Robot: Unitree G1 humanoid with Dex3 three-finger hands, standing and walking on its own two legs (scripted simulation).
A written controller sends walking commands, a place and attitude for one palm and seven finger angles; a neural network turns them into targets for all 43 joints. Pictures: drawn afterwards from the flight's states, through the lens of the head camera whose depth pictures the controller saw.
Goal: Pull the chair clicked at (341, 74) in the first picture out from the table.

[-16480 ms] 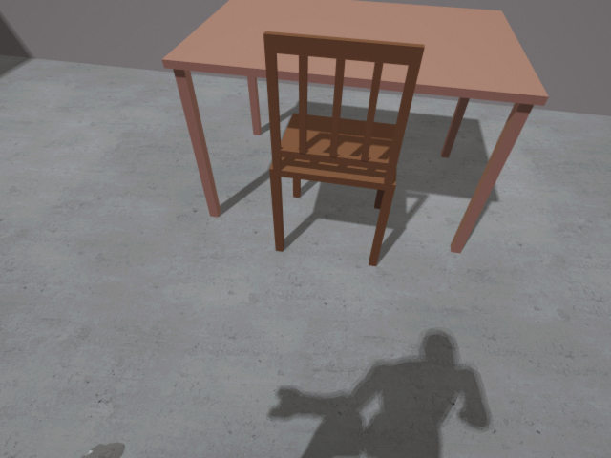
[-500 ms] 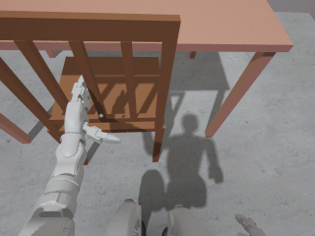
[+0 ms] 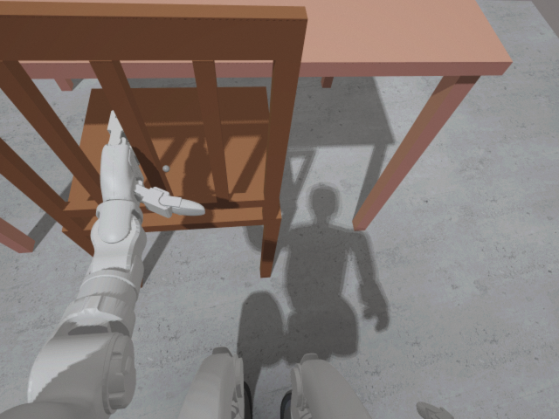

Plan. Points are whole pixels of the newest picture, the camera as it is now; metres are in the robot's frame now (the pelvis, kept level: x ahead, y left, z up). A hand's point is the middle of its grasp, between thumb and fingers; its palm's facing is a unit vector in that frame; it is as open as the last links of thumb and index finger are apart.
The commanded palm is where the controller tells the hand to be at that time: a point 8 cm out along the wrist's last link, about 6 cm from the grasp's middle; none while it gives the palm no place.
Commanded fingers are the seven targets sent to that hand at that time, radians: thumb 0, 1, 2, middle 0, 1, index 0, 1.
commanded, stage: push the fingers through the gap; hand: left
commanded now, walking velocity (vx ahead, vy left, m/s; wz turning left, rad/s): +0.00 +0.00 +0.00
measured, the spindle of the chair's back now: (143, 148) +0.49 +0.18 +0.04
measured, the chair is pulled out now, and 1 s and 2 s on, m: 0.00 0.00 0.04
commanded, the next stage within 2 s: hook a spindle and tug to test in 0.40 s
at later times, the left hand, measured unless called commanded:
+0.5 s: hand (166, 168) +0.46 +0.15 +0.03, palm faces +0.08 -1.00 -0.04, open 16.9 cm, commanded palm +0.44 +0.19 +0.03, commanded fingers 0.00 -0.50 0.30 -0.08 -0.13 -0.08 -0.13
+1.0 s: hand (164, 167) +0.46 +0.15 +0.03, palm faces +0.09 -1.00 -0.03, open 13.4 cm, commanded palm +0.43 +0.19 +0.03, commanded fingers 0.00 0.12 0.56 -0.50 -1.45 -0.50 -1.45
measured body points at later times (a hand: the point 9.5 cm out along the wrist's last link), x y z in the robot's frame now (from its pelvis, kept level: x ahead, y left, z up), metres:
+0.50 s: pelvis +0.00 +0.00 +0.00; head +0.13 +0.02 +0.43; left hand +0.45 +0.20 +0.03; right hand +0.06 -0.26 -0.12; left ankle +0.05 +0.06 -0.62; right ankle +0.01 -0.09 -0.62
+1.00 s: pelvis +0.01 +0.00 +0.00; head +0.13 +0.02 +0.44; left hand +0.45 +0.21 +0.03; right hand +0.06 -0.26 -0.11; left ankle +0.05 +0.06 -0.62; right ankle +0.01 -0.09 -0.62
